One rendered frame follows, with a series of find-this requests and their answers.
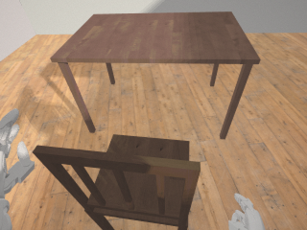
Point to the left robot forearm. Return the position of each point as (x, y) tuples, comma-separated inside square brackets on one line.
[(5, 220)]

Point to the right robot hand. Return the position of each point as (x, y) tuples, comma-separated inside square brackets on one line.
[(249, 220)]

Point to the left robot hand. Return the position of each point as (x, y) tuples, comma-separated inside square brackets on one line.
[(22, 168)]

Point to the table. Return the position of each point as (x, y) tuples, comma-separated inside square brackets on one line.
[(201, 37)]

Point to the chair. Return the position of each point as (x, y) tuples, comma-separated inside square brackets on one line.
[(140, 178)]

